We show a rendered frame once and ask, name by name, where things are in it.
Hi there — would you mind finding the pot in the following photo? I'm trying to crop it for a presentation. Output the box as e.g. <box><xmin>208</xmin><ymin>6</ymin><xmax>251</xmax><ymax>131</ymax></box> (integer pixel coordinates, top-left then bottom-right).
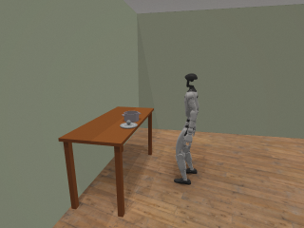
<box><xmin>122</xmin><ymin>110</ymin><xmax>142</xmax><ymax>123</ymax></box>

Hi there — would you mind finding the lid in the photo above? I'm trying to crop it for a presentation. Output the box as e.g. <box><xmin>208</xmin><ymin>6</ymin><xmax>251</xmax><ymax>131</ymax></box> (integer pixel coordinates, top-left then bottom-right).
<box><xmin>120</xmin><ymin>123</ymin><xmax>138</xmax><ymax>128</ymax></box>

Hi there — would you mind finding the robot left forearm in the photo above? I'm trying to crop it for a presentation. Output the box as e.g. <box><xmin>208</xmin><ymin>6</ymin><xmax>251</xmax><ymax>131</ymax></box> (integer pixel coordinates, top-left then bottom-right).
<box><xmin>187</xmin><ymin>111</ymin><xmax>197</xmax><ymax>135</ymax></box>

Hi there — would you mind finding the left robot hand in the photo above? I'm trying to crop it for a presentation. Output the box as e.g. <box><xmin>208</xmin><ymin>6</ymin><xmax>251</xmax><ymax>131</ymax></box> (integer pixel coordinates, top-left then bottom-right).
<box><xmin>183</xmin><ymin>133</ymin><xmax>193</xmax><ymax>149</ymax></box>

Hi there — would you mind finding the table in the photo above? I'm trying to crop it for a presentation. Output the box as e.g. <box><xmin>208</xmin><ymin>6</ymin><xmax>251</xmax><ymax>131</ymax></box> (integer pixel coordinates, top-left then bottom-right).
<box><xmin>58</xmin><ymin>106</ymin><xmax>154</xmax><ymax>218</ymax></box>

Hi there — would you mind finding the robot torso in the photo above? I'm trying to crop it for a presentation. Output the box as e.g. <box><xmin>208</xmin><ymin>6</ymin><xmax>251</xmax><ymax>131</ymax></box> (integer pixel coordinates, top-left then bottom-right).
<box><xmin>184</xmin><ymin>90</ymin><xmax>199</xmax><ymax>130</ymax></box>

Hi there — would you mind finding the humanoid robot head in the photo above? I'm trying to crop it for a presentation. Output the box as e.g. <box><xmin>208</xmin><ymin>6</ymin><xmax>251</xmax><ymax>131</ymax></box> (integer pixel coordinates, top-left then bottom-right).
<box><xmin>184</xmin><ymin>73</ymin><xmax>198</xmax><ymax>92</ymax></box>

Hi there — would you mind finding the left robot upper arm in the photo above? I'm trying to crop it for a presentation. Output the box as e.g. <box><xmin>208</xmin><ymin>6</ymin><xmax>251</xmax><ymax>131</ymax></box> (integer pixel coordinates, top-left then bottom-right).
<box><xmin>186</xmin><ymin>92</ymin><xmax>198</xmax><ymax>115</ymax></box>

